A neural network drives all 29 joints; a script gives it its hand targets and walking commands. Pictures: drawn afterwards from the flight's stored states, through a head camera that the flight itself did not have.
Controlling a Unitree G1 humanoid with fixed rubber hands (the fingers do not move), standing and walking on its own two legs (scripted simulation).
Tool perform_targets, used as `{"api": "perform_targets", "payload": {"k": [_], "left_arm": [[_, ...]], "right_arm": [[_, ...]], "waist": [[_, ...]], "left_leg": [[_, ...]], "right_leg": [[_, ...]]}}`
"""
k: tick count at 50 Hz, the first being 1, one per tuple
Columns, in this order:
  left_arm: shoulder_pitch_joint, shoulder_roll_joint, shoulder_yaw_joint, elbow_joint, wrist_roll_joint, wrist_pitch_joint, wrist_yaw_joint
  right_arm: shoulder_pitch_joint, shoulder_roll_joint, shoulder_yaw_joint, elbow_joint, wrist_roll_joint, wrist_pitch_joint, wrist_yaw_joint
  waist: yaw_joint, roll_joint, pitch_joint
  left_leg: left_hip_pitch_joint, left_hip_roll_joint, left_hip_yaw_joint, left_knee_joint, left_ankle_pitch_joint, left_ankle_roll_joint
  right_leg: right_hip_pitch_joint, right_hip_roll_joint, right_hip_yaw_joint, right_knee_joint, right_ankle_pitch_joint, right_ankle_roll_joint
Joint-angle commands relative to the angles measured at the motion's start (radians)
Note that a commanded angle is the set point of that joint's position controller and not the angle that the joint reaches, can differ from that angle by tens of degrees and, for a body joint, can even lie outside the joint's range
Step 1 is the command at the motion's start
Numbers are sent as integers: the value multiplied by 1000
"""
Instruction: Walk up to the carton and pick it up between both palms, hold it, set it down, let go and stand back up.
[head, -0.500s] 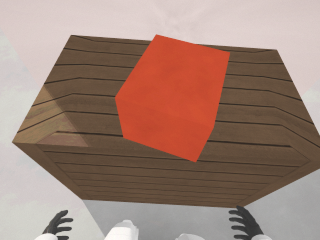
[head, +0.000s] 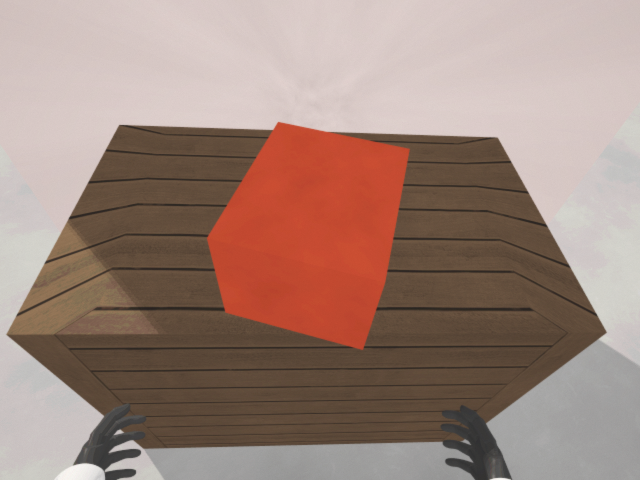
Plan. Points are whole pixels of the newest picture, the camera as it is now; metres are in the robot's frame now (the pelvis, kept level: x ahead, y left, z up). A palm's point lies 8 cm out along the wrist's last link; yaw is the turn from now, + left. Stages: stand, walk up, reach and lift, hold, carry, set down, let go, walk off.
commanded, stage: reach and lift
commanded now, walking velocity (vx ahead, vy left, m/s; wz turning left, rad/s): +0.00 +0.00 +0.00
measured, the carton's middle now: (318, 230) +0.47 +0.02 +0.01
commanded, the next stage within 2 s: none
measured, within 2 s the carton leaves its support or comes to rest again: neither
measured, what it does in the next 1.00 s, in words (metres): stands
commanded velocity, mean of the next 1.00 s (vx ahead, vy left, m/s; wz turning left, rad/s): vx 0.00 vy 0.00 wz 0.00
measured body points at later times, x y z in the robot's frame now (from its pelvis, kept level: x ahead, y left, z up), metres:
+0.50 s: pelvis +0.02 +0.04 +0.01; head +0.01 +0.05 +0.46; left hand +0.18 +0.28 -0.05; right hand +0.18 -0.18 -0.04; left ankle +0.04 +0.14 -0.74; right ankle -0.03 -0.07 -0.74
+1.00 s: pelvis +0.00 +0.03 +0.01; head -0.01 +0.04 +0.46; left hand +0.19 +0.27 +0.01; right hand +0.20 -0.17 +0.01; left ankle +0.04 +0.14 -0.74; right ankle -0.03 -0.07 -0.74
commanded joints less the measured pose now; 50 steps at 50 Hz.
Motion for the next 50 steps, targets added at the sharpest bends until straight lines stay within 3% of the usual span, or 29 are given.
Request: {"api": "perform_targets", "payload": {"k": [1,2,3,5,10,13,14,16,21,22,23,24,28,29,30,32,33,35,38,39,40,41,43,45,46,47,50], "left_arm": [[-75,100,25,-123,-14,-67,-2],[-63,96,19,-155,-23,-82,1],[-56,84,19,-127,-10,-92,1],[-28,89,10,-191,-24,-129,5],[-1,86,-9,-209,-23,-173,14],[12,75,-19,-278,-37,-206,30],[19,87,-17,-253,-43,-207,30],[67,47,-22,-272,-27,-209,38],[83,67,-37,-342,-44,-258,44],[108,65,-36,-340,-57,-268,39],[118,65,-45,-319,-59,-274,38],[114,69,-44,-349,-65,-285,35],[117,87,-47,-368,-103,-321,28],[126,83,-73,-384,-113,-324,26],[125,91,-68,-380,-114,-327,23],[123,119,-60,-376,-127,-344,15],[114,130,-62,-427,-137,-362,13],[94,130,-86,-412,-166,-367,15],[66,131,-97,-445,-196,-363,13],[34,157,-91,-454,-207,-362,11],[45,157,-90,-472,-203,-363,6],[59,154,-78,-505,-209,-366,8],[48,170,-86,-465,-226,-366,3],[13,181,-68,-501,-230,-372,-3],[9,178,-71,-496,-243,-370,-4],[2,188,-71,-500,-241,-368,-5],[-6,185,-70,-536,-246,-374,-13]], "right_arm": [[-75,-95,-36,-141,5,-59,-13],[-59,-94,-47,-162,2,-71,-11],[-62,-99,-63,-163,-11,-80,-5],[-46,-75,-46,-208,-9,-99,-8],[-4,-73,-88,-189,7,-103,3],[17,-78,-79,-231,20,-115,11],[33,-82,-88,-237,20,-119,15],[38,-97,-90,-240,18,-125,19],[50,-103,-102,-321,40,-145,21],[52,-113,-97,-348,39,-149,20],[90,-109,-110,-318,49,-141,19],[86,-95,-93,-333,59,-138,16],[114,-61,-85,-409,87,-129,9],[108,-79,-83,-426,91,-124,7],[114,-60,-86,-427,92,-118,4],[125,-54,-69,-492,103,-120,-2],[103,-49,-77,-526,99,-119,-11],[116,-53,-74,-536,113,-105,-17],[113,-36,-89,-594,103,-61,-33],[103,-34,-80,-616,111,-50,-39],[118,-22,-71,-630,108,-36,-45],[113,-28,-65,-662,108,-30,-48],[93,-27,-74,-691,111,-16,-61],[113,-14,-73,-706,113,-2,-71],[87,-21,-72,-745,109,9,-77],[83,-13,-72,-748,111,18,-79],[112,2,-57,-754,137,30,-87]], "waist": [[10,82,-107],[-1,73,-145],[10,63,-143],[13,32,-156],[-11,79,-105],[-2,92,-131],[-11,99,-144],[4,125,-114],[5,138,-141],[8,109,-132],[-5,131,-105],[5,130,-102],[16,130,-102],[1,124,-97],[32,145,-89],[26,111,-99],[37,99,-115],[26,118,-75],[29,97,-33],[15,109,-56],[36,112,-35],[38,107,-43],[28,87,-65],[21,85,-78],[22,92,-57],[22,73,-52],[20,83,-70]], "left_leg": [[234,-30,-2,-24,125,36],[248,-22,-19,-26,127,28],[273,-28,2,-41,148,32],[295,-31,-1,-46,162,32],[300,-8,-28,-63,144,25],[312,-9,-33,-70,199,16],[329,-6,-38,-61,230,16],[324,-10,-37,-69,287,-9],[355,-2,-35,-59,356,-17],[337,-8,-34,-58,348,-16],[335,4,-37,-65,326,-13],[332,-3,-32,-66,334,-25],[316,-4,-37,-66,276,-7],[301,0,-42,-78,265,-8],[306,0,-25,-76,276,-11],[291,-4,-25,-69,239,0],[283,-4,-35,-74,220,8],[273,7,-33,-68,151,17],[258,-2,-22,-87,72,26],[250,0,-32,-91,41,26],[224,-4,-32,-89,60,30],[234,-5,-40,-85,75,32],[234,-1,-41,-78,43,46],[210,8,-45,-80,43,53],[203,1,-48,-79,-5,45],[198,-5,-48,-83,24,46],[227,3,-50,-82,37,41]], "right_leg": [[-183,-78,47,-185,270,92],[-177,-74,44,-198,237,89],[-208,-47,20,-196,225,81],[-209,-52,28,-222,250,79],[-180,-41,23,-241,167,59],[-177,-25,12,-250,181,43],[-174,-27,20,-247,207,43],[-173,-13,13,-251,217,32],[-133,0,18,-258,279,31],[-138,-3,27,-266,266,34],[-129,-5,33,-268,255,29],[-136,-10,21,-268,261,33],[-135,-24,57,-273,236,36],[-140,-22,44,-274,210,33],[-146,-22,51,-280,206,30],[-124,-26,58,-281,212,39],[-114,-27,45,-279,192,41],[-155,-43,68,-273,121,34],[-191,-53,82,-282,38,41],[-189,-56,82,-289,6,38],[-170,-53,80,-281,27,36],[-179,-61,91,-278,56,35],[-156,-67,95,-281,22,38],[-163,-64,96,-271,19,44],[-168,-74,104,-279,-5,36],[-169,-67,86,-270,20,46],[-162,-66,90,-274,13,36]]}}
